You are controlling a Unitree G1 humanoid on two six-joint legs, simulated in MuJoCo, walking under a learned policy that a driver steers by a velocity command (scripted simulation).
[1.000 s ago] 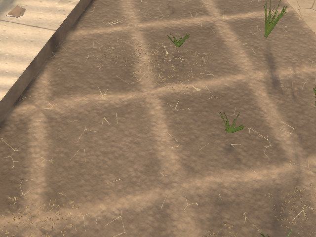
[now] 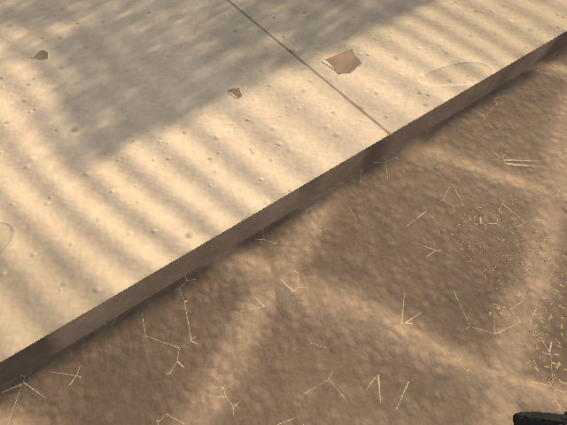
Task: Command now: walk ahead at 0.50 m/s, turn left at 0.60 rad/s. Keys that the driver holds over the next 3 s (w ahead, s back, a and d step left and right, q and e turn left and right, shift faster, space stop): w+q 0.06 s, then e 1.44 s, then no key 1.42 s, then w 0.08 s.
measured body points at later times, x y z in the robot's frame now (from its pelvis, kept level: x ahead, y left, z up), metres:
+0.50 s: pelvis +0.22 -0.03 +0.01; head +0.27 -0.04 +0.45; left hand +0.39 +0.24 -0.09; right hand +0.35 -0.31 -0.11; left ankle +0.13 +0.09 -0.63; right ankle +0.33 -0.12 -0.72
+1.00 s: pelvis +0.28 +0.02 +0.02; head +0.31 +0.03 +0.47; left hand +0.52 +0.25 -0.08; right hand +0.31 -0.29 -0.06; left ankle +0.33 +0.13 -0.72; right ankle +0.23 -0.11 -0.64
